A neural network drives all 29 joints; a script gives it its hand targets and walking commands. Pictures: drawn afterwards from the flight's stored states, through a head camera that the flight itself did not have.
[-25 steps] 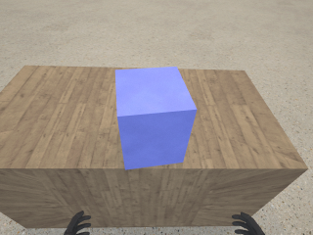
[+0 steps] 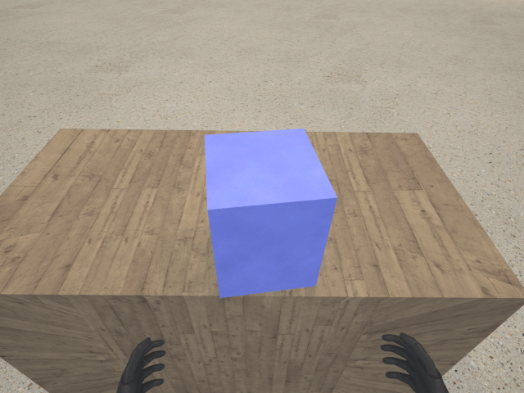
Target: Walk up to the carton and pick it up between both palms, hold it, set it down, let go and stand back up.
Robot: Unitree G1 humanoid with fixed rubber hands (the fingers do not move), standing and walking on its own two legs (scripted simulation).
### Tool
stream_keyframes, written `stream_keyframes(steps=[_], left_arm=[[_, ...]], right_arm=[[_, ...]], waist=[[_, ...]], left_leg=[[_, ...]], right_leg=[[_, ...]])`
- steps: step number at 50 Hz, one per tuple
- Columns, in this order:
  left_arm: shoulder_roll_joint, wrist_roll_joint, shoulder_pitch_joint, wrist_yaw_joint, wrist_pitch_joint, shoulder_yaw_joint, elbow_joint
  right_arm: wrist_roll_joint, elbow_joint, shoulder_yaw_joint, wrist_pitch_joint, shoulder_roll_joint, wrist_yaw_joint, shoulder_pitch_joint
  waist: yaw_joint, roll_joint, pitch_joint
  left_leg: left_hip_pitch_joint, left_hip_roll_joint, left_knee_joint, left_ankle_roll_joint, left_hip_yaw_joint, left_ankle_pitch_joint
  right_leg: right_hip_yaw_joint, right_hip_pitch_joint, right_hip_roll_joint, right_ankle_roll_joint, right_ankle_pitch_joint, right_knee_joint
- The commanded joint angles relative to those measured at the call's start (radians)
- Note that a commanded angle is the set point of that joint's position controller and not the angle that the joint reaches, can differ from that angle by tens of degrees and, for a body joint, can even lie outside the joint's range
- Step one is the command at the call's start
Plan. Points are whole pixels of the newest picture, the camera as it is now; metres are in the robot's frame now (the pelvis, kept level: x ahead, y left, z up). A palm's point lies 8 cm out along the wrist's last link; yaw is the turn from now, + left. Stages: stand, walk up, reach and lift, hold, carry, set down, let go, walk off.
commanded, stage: reach and lift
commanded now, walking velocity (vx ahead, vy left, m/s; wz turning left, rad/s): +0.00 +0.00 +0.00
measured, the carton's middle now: (262, 212) +0.47 +0.03 +0.02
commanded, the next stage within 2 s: none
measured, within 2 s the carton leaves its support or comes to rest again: neither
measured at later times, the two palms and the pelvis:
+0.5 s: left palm (155, 350) +0.21 +0.19 -0.02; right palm (420, 348) +0.22 -0.21 -0.02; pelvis +0.02 -0.01 +0.00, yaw -1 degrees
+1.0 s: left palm (160, 294) +0.28 +0.19 +0.03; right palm (413, 289) +0.30 -0.21 +0.03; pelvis +0.01 -0.01 +0.00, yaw -2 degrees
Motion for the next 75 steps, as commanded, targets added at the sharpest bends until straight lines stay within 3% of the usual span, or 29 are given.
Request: stream_keyframes(steps=[1, 16, 23, 27, 41, 56, 75], left_arm=[[0.049, 0.011, -0.115, 0.021, -0.074, 0.015, -0.171], [-0.023, 0.038, -0.135, 0.042, -0.218, 0.004, -0.203], [-0.039, 0.028, -0.19, 0.042, -0.285, 0.008, -0.182], [-0.037, 0.022, -0.244, 0.04, -0.276, 0.019, -0.159], [-0.033, 0.027, -0.42, 0.025, -0.072, 0.079, -0.288], [-0.012, 0.006, -0.655, 0.019, 0.165, 0.121, -0.434], [0.074, -0.066, -0.986, 0.029, 0.425, 0.148, -0.475]], right_arm=[[0.041, -0.152, -0.025, -0.058, -0.138, 0.009, -0.118], [0.16, -0.122, 0.037, -0.195, -0.175, 0.009, -0.174], [0.207, -0.105, 0.081, -0.253, -0.177, -0.001, -0.231], [0.228, -0.097, 0.105, -0.245, -0.185, -0.009, -0.288], [0.27, -0.211, 0.127, -0.088, -0.219, -0.057, -0.482], [0.27, -0.316, 0.066, 0.119, -0.262, -0.083, -0.764], [0.309, -0.269, 0.025, 0.325, -0.356, -0.088, -1.135]], waist=[[0.004, 0.035, -0.019], [0.003, 0.031, -0.087], [-0.006, 0.004, -0.1], [-0.007, -0.01, -0.104], [0.007, 0.005, -0.208], [0.021, 0.016, -0.31], [0.029, 0.014, -0.527]], left_leg=[[0.018, -0.033, -0.056, 0.016, 0.042, 0.14], [0.047, -0.037, -0.018, 0.001, 0.034, 0.27], [0.014, -0.044, -0.015, 0.009, 0.034, 0.24], [-0.007, -0.047, -0.027, 0.016, 0.04, 0.199], [0.039, -0.05, -0.06, 0.016, 0.053, 0.261], [0.088, -0.037, -0.063, 0.033, 0.055, 0.26], [0.055, -0.034, -0.015, 0.036, 0.035, 0.271]], right_leg=[[0.036, -0.097, -0.016, 0.003, 0.057, -0.141], [0.05, -0.05, -0.005, 0.007, 0.283, -0.096], [0.066, -0.026, -0.011, 0.021, 0.349, -0.071], [0.078, -0.015, -0.017, 0.03, 0.357, -0.065], [0.092, 0.039, -0.014, 0.045, 0.504, -0.073], [0.075, -0.014, 0.012, 0.04, 0.371, -0.11], [0.048, -0.037, 0.025, 0.063, 0.388, -0.074]])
